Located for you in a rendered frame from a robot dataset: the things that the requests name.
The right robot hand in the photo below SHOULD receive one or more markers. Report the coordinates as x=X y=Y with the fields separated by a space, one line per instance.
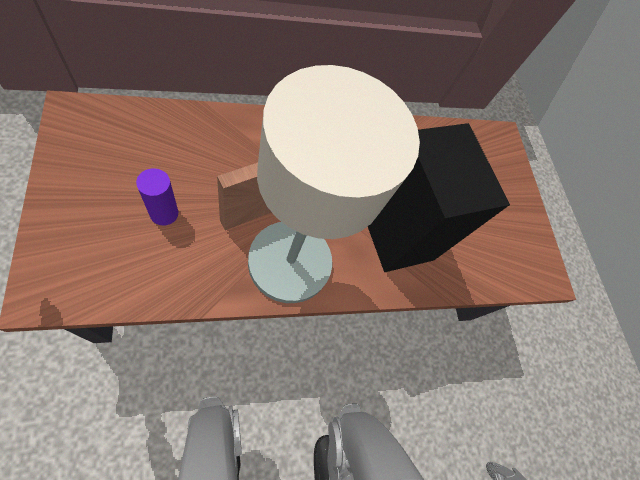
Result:
x=499 y=472

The coffee table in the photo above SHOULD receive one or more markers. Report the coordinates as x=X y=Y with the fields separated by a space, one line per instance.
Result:
x=88 y=257

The desk lamp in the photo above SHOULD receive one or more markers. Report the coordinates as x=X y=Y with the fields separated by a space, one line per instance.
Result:
x=336 y=144

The sofa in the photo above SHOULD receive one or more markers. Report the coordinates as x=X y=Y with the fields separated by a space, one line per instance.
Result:
x=457 y=53

